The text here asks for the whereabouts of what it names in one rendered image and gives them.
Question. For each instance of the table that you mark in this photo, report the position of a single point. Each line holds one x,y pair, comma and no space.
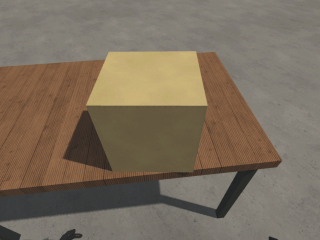
48,141

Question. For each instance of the left robot hand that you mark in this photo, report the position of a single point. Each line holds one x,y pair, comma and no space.
69,235

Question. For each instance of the carton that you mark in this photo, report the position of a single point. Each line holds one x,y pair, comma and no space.
148,109

